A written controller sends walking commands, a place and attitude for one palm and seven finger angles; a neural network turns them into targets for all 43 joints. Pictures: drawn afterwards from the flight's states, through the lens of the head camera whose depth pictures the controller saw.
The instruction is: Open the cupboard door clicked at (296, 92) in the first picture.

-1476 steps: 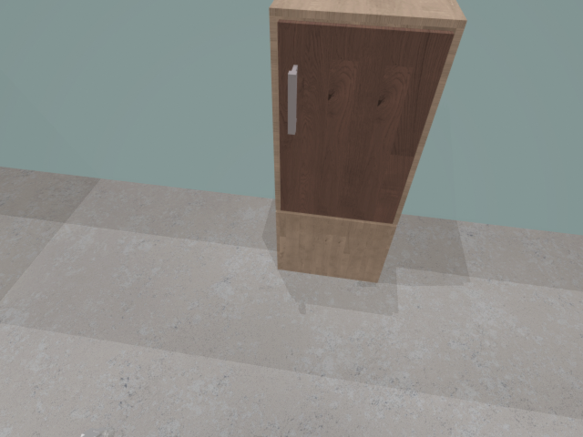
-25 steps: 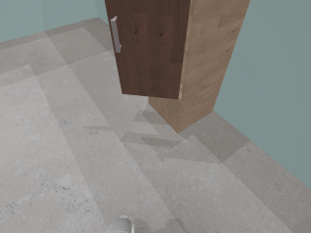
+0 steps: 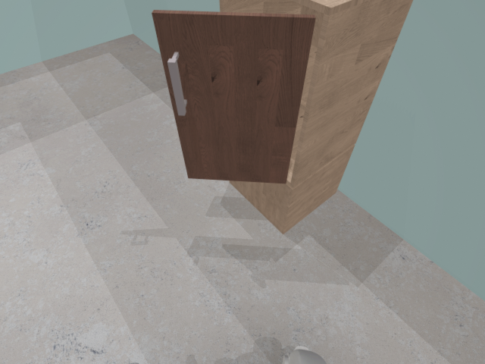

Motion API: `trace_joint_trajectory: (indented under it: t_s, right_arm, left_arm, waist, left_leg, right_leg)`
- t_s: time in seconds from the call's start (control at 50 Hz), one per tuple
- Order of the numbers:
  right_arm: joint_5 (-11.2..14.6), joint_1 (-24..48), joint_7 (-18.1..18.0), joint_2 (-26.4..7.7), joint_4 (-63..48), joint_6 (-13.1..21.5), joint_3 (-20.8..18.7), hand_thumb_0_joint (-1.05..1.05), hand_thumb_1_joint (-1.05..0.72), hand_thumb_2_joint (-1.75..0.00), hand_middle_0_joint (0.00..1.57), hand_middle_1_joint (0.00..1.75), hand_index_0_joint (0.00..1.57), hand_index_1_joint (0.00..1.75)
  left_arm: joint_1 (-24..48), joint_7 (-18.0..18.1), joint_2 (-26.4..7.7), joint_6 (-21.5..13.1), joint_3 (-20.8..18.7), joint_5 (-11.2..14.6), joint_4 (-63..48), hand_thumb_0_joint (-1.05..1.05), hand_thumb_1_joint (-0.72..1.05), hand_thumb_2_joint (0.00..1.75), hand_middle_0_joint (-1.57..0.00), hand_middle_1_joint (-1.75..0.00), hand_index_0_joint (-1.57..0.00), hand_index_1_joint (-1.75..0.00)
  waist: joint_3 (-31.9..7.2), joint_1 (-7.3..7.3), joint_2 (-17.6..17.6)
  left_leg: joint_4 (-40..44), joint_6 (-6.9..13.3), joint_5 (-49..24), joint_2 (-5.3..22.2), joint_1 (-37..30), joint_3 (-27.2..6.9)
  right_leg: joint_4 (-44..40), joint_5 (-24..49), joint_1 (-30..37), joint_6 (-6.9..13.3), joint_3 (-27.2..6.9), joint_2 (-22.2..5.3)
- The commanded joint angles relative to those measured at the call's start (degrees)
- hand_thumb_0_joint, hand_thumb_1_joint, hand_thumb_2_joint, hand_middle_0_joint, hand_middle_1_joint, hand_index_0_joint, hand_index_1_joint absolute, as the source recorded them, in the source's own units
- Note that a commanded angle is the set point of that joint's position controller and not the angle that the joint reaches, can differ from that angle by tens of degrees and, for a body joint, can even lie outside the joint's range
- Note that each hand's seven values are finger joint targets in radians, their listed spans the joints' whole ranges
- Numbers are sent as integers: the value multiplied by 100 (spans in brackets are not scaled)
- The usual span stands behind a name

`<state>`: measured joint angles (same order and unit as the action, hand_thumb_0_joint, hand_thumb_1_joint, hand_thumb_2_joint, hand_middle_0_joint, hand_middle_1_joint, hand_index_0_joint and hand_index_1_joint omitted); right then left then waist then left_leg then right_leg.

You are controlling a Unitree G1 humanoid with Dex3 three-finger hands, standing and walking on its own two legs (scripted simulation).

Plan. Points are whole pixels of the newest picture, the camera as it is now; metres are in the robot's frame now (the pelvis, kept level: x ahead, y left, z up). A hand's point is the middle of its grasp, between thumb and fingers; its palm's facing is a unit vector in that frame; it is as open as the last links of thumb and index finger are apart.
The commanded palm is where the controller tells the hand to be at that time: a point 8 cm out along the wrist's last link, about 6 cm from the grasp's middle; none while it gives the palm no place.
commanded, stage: take the last steps up to it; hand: left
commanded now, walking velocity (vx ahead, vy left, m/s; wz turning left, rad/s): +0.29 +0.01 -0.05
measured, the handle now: (179, 85) +0.77 +0.22 +0.03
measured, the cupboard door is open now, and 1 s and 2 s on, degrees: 46 46 46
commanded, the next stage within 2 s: come to a stop and stand still in 0.32 s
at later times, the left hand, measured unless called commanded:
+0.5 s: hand (161, 347) +0.18 +0.18 -0.19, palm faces +0.05 -0.98 -0.18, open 7.2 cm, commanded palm none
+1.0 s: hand (173, 309) +0.25 +0.17 -0.18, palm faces -0.01 -0.96 -0.27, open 7.3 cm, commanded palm none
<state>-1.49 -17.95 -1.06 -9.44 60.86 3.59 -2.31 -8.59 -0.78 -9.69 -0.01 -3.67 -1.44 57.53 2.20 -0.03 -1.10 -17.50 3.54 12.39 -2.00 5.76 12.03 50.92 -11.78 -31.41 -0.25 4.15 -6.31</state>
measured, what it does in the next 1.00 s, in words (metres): walks ahead: right foot, then left foot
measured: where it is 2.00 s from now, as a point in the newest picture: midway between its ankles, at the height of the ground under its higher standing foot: outside the picture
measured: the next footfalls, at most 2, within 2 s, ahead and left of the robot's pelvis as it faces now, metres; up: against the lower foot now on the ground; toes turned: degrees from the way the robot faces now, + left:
right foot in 0.14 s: +0.15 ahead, -0.13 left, +0.00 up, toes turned -8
left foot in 0.50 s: +0.24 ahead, +0.09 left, +0.00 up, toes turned +2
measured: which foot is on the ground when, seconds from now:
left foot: down 0.00-0.16, up 0.18-0.48, down 0.50-1.00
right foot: up 0.00-0.12, down 0.14-0.52, up 0.54-0.94, down 0.96-1.00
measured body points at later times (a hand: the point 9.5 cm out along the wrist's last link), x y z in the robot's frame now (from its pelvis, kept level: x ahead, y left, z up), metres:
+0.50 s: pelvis +0.19 +0.00 -0.01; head +0.21 +0.02 +0.44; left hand +0.18 +0.23 -0.18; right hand +0.24 -0.24 -0.16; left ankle +0.26 +0.10 -0.75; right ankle +0.11 -0.12 -0.74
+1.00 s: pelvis +0.18 -0.03 -0.02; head +0.20 -0.04 +0.43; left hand +0.25 +0.22 -0.16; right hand +0.21 -0.28 -0.17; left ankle +0.26 +0.10 -0.74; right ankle +0.15 -0.16 -0.75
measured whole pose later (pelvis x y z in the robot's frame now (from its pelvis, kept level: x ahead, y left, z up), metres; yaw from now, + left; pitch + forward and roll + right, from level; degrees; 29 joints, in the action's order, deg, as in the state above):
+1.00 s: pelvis +0.18 -0.03 -0.02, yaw -3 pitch +0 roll +0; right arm -0.8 -11.0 -1.1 -11.3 59.4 -3.0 -3.8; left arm -11.3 1.4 -11.1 2.0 -2.9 -1.3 56.7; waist 2.8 0.7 1.2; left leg -34.2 -0.5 15.4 3.6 23.0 5.1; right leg 32.9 -19.3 -13.3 -0.5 2.5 -2.8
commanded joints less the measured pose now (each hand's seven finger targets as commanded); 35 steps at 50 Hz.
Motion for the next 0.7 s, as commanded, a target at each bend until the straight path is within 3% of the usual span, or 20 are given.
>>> trace_joint_trajectory:
  t_s: [0.0,0.06,0.1,0.12,0.14,0.16,0.18,0.2,0.26,0.36,0.42,0.44,0.46,0.48,0.5,0.52,0.54,0.56,0.62,0.68]
  right_arm:
    - [-63,-557,11,-668,-52,43,-107,0,-90,-90,20,30,20,30]
    - [-75,-676,14,-688,79,-4,-88,0,-90,-90,20,30,20,30]
    - [-4,-525,24,-592,88,-4,-45,0,-90,-90,20,30,20,30]
    - [69,-514,63,-425,-20,25,-32,0,-90,-90,20,30,20,30]
    - [78,-383,84,-446,-168,-4,-32,0,-90,-90,20,30,20,30]
    - [73,-28,61,-535,-198,-75,-89,0,-90,-90,20,30,20,30]
    - [77,199,50,-440,-234,-72,-96,0,-90,-90,20,30,20,30]
    - [66,245,59,-331,-190,-108,-79,0,-90,-90,20,30,20,30]
    - [54,-111,101,-75,6,-223,-47,0,-90,-90,20,30,20,30]
    - [54,226,177,46,-145,-209,-23,0,-90,-90,20,30,20,30]
    - [24,133,146,-90,-99,-160,5,0,-90,-90,20,30,20,30]
    - [21,-71,117,-219,-14,-129,13,0,-90,-90,20,30,20,30]
    - [-2,-298,68,-514,40,-79,-36,0,-90,-90,20,30,20,30]
    - [-1,-419,-23,-889,23,-108,-61,0,-90,-90,20,30,20,30]
    - [35,-321,-88,-976,23,-173,-42,0,-90,-90,20,30,20,30]
    - [51,-127,-166,-1033,1,-216,-23,0,-90,-90,20,30,20,30]
    - [60,-10,-230,-1075,-47,-274,-51,0,-90,-90,20,30,20,30]
    - [61,151,-268,-1059,-87,-319,-73,0,-90,-90,20,30,20,30]
    - [45,389,-298,-1200,-313,-427,-195,0,-90,-90,20,30,20,30]
    - [30,641,-290,-1140,-460,-437,-232,0,-90,-90,20,30,20,30]
  left_arm:
    - [319,-49,-163,-115,9,3,-451,0,90,90,-20,-30,-20,-30]
    - [269,-43,-253,-163,9,-4,-462,0,90,90,-20,-30,-20,-30]
    - [-764,-14,-530,-244,-84,-13,-129,0,90,90,-20,-30,-20,-30]
    - [-1620,40,-999,-323,-203,-26,138,0,90,90,-20,-30,-20,-30]
    - [-2044,78,-1438,-307,-255,73,257,0,90,90,-20,-30,-20,-30]
    - [-1830,150,-1168,-321,-231,91,242,0,90,90,-20,-30,-20,-30]
    - [-1390,171,-973,-317,-154,92,114,0,90,90,-20,-30,-20,-30]
    - [-1115,176,-751,-352,-85,102,33,0,90,90,-20,-30,-20,-30]
    - [-880,176,-504,-457,10,56,48,0,90,90,-20,-30,-20,-30]
    - [-927,139,-631,-444,-40,21,207,0,90,90,-20,-30,-20,-30]
    - [-743,152,-690,-356,-25,54,270,0,90,90,-20,-30,-20,-30]
    - [-731,179,-594,-319,32,72,299,0,90,90,-20,-30,-20,-30]
    - [-948,213,-385,-276,106,73,331,0,90,90,-20,-30,-20,-30]
    - [-1195,274,-196,-219,180,134,327,0,90,90,-20,-30,-20,-30]
    - [-1307,318,-189,-132,226,133,389,0,90,90,-20,-30,-20,-30]
    - [-1378,335,-256,-11,214,156,472,0,90,90,-20,-30,-20,-30]
    - [-1315,342,-403,76,183,151,482,0,90,90,-20,-30,-20,-30]
    - [-1178,340,-453,119,162,130,450,0,90,90,-20,-30,-20,-30]
    - [-1008,297,-479,260,24,94,211,0,90,90,-20,-30,-20,-30]
    - [-953,248,-471,331,-71,63,-14,0,90,90,-20,-30,-20,-30]
  waist:
    - [346,123,351]
    - [284,87,322]
    - [-253,-391,28]
    - [-774,-662,-944]
    - [-740,-731,-1597]
    - [-609,-670,-1510]
    - [-215,-514,-981]
    - [-86,-329,-511]
    - [-173,1,-591]
    - [-44,-58,-665]
    - [97,128,-619]
    - [-12,237,-352]
    - [-349,238,410]
    - [-658,195,1051]
    - [-702,169,1133]
    - [-827,115,1577]
    - [-752,145,1652]
    - [-467,149,1422]
    - [-618,128,585]
    - [-747,49,591]
  left_leg:
    - [781,650,-805,1920,2,-1109]
    - [224,481,-996,1786,104,-985]
    - [-1185,109,-1105,1220,752,-531]
    - [-2592,-186,-229,628,2011,-93]
    - [-4233,-367,2288,168,2914,-207]
    - [-4908,-322,2094,419,3091,-946]
    - [-5063,-346,1609,603,3249,-1137]
    - [-4875,-414,1151,740,3079,-1196]
    - [-3877,-561,751,766,2314,-964]
    - [-2325,-536,391,517,1841,-640]
    - [-1281,-491,-284,315,942,-548]
    - [-852,-465,-1000,373,316,-710]
    - [-846,-282,-2633,982,-366,-1278]
    - [-990,213,-4389,1848,-551,-2025]
    - [-786,502,-5309,2207,-342,-2140]
    - [-624,608,-5708,2264,-384,-2275]
    - [-543,663,-5789,2337,-239,-2269]
    - [-622,772,-5788,2353,-17,-2149]
    - [-517,918,-4648,2423,133,-2047]
    - [-380,846,-3569,2331,329,-1813]
  right_leg:
    - [-971,-81,186,41,-9,-29]
    - [-1632,-205,993,124,195,202]
    - [-2316,243,2863,313,12,206]
    - [-2569,694,4303,819,-1538,-964]
    - [-3275,1220,4618,1465,-2875,-1970]
    - [-3395,1384,4073,1425,-2829,-1892]
    - [-3447,1527,3616,1347,-2360,-1736]
    - [-3504,1938,3236,1151,-1708,-1468]
    - [-3620,2449,2588,920,-632,-1039]
    - [-3592,1982,2425,917,-435,-918]
    - [-3184,1547,2021,672,-265,-682]
    - [-2726,1637,1808,501,-139,-492]
    - [-2018,1077,1467,218,25,-130]
    - [-1778,-427,1406,-28,170,144]
    - [-1323,-1809,1640,-119,118,277]
    - [-763,-2332,1558,-179,-50,284]
    - [-257,-2469,1458,-179,-238,272]
    - [53,-2402,1278,-149,-356,226]
    - [912,-2059,872,-141,-509,320]
    - [1456,-1731,604,-184,-615,376]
